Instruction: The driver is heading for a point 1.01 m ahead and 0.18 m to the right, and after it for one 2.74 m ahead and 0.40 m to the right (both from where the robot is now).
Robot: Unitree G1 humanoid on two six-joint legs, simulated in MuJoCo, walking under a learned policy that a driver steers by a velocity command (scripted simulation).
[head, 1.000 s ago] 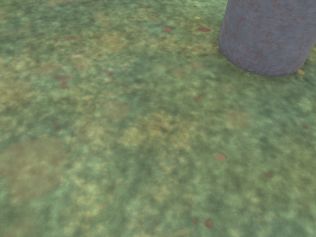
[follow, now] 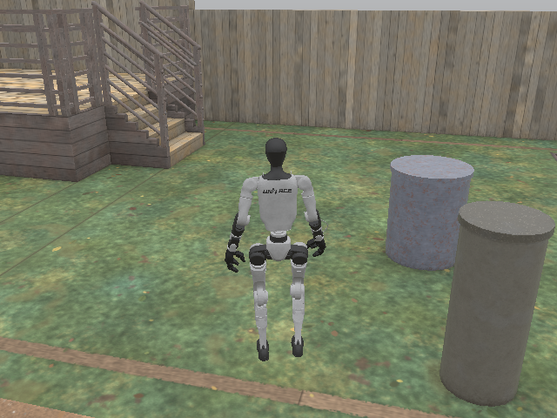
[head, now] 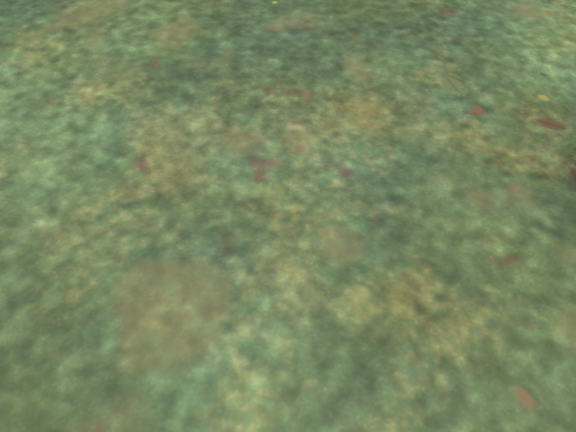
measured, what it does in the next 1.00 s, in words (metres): walks ahead, turning right: right foot, then left foot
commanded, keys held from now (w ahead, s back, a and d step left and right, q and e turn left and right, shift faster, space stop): e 0.16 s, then w+e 0.42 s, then w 0.16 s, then w+q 0.26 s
